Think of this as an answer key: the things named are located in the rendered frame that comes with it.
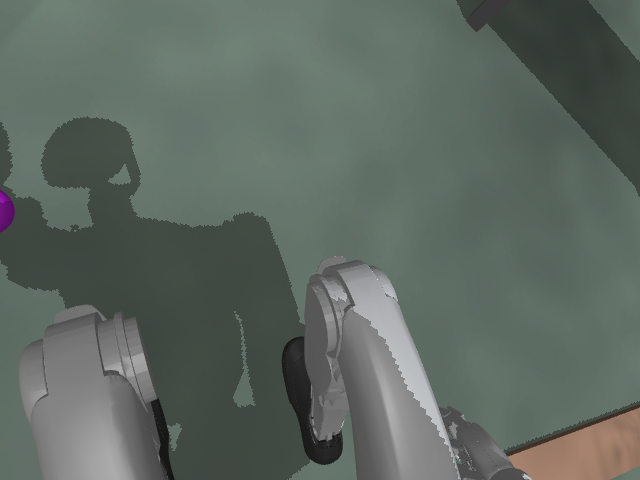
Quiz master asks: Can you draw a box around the right robot foot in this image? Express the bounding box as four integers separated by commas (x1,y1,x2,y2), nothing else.
282,337,343,465

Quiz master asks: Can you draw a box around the right robot hand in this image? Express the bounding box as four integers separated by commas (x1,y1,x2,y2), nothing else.
438,406,514,480

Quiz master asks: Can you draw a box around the ball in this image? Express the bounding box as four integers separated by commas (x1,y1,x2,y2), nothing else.
0,190,15,233

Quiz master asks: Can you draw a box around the left robot foot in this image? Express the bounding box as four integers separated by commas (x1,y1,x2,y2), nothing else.
151,399,175,480

